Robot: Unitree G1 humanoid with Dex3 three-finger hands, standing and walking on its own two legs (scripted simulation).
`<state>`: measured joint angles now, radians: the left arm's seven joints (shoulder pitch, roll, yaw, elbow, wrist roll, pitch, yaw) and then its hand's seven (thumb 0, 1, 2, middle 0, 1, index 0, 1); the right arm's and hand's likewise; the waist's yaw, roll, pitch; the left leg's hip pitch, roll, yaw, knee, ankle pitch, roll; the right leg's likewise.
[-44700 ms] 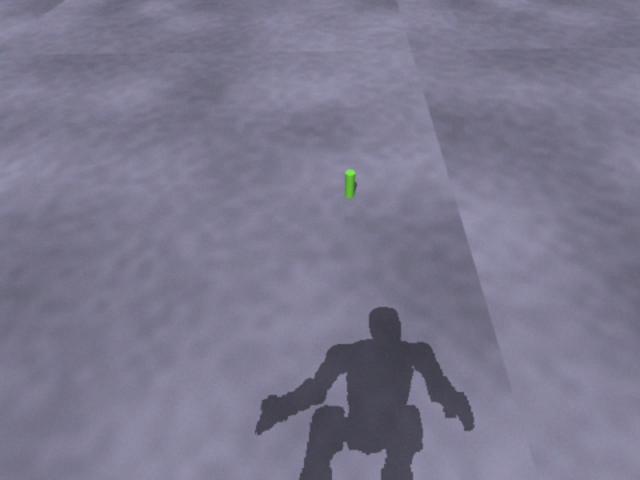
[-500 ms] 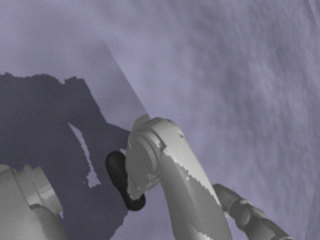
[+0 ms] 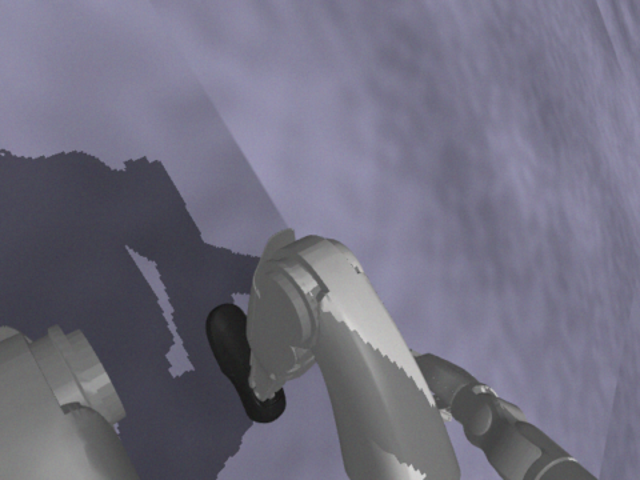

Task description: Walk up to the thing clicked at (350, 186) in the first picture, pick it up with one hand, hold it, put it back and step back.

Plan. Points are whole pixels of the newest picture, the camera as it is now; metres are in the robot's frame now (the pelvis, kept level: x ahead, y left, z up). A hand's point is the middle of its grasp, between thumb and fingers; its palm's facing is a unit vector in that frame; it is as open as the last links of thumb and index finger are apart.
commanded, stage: open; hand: left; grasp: from the side
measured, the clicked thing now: out of the picture +0.49 +0.35 -0.23
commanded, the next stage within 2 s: withdraw in 0.40 s
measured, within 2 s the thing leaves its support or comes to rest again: neither
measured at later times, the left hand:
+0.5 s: hand out of the picture +0.50 +0.34 -0.16, palm faces +0.53 -0.85 -0.01, open 13.8 cm
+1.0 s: hand out of the picture +0.50 +0.43 -0.10, palm faces +0.56 -0.82 -0.08, open 17.5 cm
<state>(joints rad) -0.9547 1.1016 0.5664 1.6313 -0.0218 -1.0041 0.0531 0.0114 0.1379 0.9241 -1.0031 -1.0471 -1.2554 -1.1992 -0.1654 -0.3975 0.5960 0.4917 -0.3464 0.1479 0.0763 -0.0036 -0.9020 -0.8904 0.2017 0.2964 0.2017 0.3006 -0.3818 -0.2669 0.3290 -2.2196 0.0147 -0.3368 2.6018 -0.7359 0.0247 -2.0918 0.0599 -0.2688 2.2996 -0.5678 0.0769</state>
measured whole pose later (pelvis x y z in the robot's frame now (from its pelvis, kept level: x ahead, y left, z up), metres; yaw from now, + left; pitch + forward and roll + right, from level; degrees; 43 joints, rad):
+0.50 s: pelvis +0.00 +0.00 +0.00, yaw +0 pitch +18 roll -20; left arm -0.98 1.11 0.55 1.64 -0.01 -1.00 0.06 -0.01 -0.37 0.33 -0.49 -0.46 -0.49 -0.44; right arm -0.15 -0.39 0.60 0.50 -0.34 0.15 0.08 0.00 -0.91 -0.90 0.20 0.30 0.20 0.30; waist -0.39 -0.26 0.32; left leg -2.22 0.01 -0.34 2.59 -0.73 0.03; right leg -2.09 0.06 -0.27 2.29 -0.57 0.08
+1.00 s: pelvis +0.00 +0.00 +0.01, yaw +1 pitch +21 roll -19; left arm -1.02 1.25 0.61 1.51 -0.02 -0.81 -0.10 -0.02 -0.61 0.09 -0.07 -0.13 -0.09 -0.11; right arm -0.08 -0.40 0.55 0.49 -0.27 0.19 0.04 0.00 -0.90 -0.90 0.20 0.30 0.20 0.30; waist -0.35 -0.22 0.27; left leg -2.24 0.02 -0.30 2.56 -0.73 0.04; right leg -2.11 0.05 -0.24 2.28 -0.58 0.07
